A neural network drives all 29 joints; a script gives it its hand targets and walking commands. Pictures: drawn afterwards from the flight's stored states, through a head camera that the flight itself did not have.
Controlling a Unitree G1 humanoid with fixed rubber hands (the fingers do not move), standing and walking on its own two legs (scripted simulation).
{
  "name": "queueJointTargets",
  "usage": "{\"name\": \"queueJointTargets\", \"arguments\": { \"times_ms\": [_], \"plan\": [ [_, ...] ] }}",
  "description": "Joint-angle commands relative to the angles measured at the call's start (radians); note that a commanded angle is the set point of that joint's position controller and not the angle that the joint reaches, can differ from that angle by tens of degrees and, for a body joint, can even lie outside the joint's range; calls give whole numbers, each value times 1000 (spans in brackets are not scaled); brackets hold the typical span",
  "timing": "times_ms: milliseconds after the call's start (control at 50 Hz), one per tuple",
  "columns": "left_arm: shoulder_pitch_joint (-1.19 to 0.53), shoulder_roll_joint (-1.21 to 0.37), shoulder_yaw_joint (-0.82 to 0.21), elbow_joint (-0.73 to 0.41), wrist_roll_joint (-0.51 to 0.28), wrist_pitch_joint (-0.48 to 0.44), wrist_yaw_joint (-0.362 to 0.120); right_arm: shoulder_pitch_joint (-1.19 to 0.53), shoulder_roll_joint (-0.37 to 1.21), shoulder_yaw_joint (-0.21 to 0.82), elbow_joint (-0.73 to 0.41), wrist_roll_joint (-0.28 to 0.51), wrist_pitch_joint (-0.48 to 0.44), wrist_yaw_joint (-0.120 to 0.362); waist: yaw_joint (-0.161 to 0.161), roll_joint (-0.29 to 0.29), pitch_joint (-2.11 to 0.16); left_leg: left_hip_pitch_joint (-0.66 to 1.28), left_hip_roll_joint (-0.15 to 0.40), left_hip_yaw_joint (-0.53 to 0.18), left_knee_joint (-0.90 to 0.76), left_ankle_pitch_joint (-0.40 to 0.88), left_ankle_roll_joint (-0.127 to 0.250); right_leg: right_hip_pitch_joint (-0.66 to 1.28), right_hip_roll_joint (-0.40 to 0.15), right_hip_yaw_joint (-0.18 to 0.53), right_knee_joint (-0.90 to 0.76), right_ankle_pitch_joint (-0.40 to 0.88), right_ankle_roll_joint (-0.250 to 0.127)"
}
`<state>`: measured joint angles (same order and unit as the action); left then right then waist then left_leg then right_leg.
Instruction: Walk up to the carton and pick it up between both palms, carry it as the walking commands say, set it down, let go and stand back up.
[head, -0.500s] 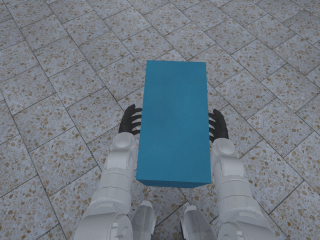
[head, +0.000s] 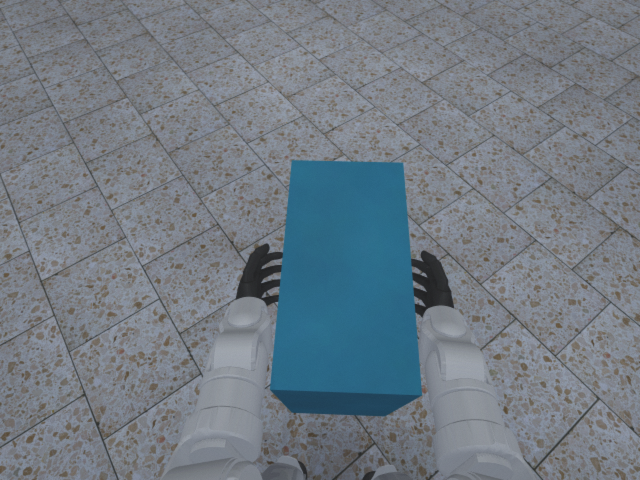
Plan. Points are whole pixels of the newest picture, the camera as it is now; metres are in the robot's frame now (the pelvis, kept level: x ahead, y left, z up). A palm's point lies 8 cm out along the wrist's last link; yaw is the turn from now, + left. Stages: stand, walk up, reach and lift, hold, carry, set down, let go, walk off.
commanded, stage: reach and lift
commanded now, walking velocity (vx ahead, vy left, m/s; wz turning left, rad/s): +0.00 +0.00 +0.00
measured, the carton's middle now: (342, 299) +0.38 +0.00 -0.09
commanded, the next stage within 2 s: hold in 1.92 s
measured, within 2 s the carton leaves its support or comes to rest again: neither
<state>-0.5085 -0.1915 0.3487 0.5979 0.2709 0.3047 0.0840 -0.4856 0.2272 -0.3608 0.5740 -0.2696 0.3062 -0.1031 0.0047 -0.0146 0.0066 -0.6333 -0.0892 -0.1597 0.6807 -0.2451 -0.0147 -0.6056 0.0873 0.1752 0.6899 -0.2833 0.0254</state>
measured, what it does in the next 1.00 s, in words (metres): stands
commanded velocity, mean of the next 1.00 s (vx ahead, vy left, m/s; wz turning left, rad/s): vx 0.00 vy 0.00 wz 0.00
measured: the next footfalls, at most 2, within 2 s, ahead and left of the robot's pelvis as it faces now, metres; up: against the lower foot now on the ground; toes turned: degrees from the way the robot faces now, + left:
none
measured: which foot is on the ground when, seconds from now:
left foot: down 0.00-1.00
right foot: down 0.00-1.00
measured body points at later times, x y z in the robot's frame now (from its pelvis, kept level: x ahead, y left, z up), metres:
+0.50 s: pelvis +0.01 +0.00 +0.02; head +0.01 +0.01 +0.47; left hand +0.35 +0.12 +0.04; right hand +0.34 -0.13 +0.04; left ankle +0.05 +0.12 -0.71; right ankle +0.03 -0.13 -0.71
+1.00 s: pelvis +0.00 +0.00 +0.02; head -0.05 +0.01 +0.47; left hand +0.33 +0.13 +0.07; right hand +0.33 -0.12 +0.07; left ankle +0.05 +0.12 -0.71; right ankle +0.03 -0.13 -0.71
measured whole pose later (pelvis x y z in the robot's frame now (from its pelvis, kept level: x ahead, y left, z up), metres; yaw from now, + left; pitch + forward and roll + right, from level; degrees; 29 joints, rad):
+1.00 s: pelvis +0.00 +0.00 +0.02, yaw +0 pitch -9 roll +0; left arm -0.46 -0.20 0.30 0.49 0.27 0.71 0.11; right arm -0.47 0.21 -0.29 0.50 -0.30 0.72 -0.09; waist 0.00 -0.01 0.02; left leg -0.13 -0.08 -0.14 0.51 -0.22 0.00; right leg -0.11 0.06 0.17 0.52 -0.26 0.02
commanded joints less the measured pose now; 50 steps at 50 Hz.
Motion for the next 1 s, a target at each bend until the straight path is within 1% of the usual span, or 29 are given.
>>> {"name": "queueJointTargets", "arguments": {
  "times_ms": [0,180,300,440,500,600,660,720,780,860,980],
  "plan": [
    [-520,-1059,-581,28,-122,-15,-241,-585,1015,583,9,117,-25,236,1,17,-597,390,-19,79,-86,257,-6,250,24,-78,-106,243,-7],
    [-483,-1072,-623,-26,-158,60,-245,-531,1038,602,-21,143,52,249,-5,14,-538,481,-8,80,-157,261,-9,342,15,-71,-174,259,-4],
    [-480,-1090,-647,-72,-189,131,-245,-512,1059,612,-45,163,124,257,-12,17,-479,530,0,80,-185,256,-10,385,12,-69,-206,249,-3],
    [-474,-1100,-662,-121,-231,221,-246,-505,1081,639,-92,205,214,267,-8,23,-421,580,10,77,-210,256,-6,430,2,-68,-237,239,-4],
    [-480,-1097,-664,-136,-248,256,-248,-511,1084,645,-113,220,251,269,-7,19,-390,594,12,75,-222,235,-3,443,-2,-69,-248,219,-3],
    [-514,-1091,-679,-169,-281,306,-254,-532,1083,655,-146,245,307,269,-15,10,-350,618,12,73,-242,188,-1,471,-6,-71,-267,179,0],
    [-545,-1077,-661,-171,-284,333,-254,-547,1068,634,-132,245,337,269,-18,9,-303,615,12,73,-257,128,1,472,-11,-72,-278,126,-1],
    [-572,-1062,-615,-145,-271,352,-253,-576,1042,586,-94,233,355,270,-17,13,-249,605,11,75,-265,56,4,454,-16,-75,-284,56,-7],
    [-594,-1064,-582,-125,-267,363,-252,-614,1025,559,-77,228,361,270,-14,16,-230,607,12,75,-265,30,6,443,-19,-77,-284,26,-15],
    [-612,-1074,-565,-118,-268,369,-248,-648,1016,557,-80,229,362,266,-9,15,-238,612,13,74,-259,41,4,446,-20,-77,-281,34,-20],
    [-623,-1080,-571,-126,-272,369,-242,-653,1014,564,-94,230,360,260,-10,13,-272,625,14,71,-254,73,2,459,-18,-79,-276,67,-20]
  ]
}}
